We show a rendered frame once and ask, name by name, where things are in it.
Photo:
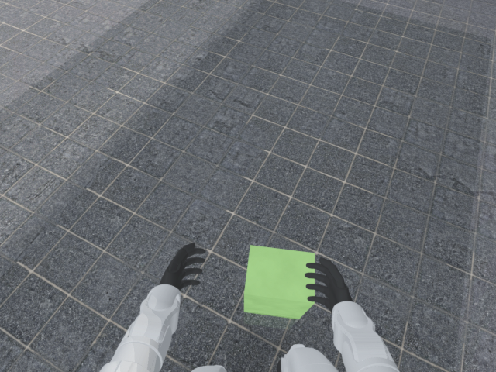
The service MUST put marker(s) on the robot right forearm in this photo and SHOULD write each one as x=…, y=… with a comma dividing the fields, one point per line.
x=362, y=349

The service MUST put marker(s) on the robot right shin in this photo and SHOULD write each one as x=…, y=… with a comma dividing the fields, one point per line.
x=296, y=346

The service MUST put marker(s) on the robot right hand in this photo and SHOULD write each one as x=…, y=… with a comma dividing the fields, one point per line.
x=336, y=290

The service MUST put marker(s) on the robot left forearm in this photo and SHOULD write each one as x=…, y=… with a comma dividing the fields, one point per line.
x=146, y=342

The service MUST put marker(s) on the robot left hand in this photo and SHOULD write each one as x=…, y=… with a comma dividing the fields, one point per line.
x=176, y=271

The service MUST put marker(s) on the robot right thigh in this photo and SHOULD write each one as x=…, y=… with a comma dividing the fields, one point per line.
x=305, y=359

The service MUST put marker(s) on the carton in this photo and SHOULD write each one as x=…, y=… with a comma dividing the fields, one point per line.
x=276, y=282

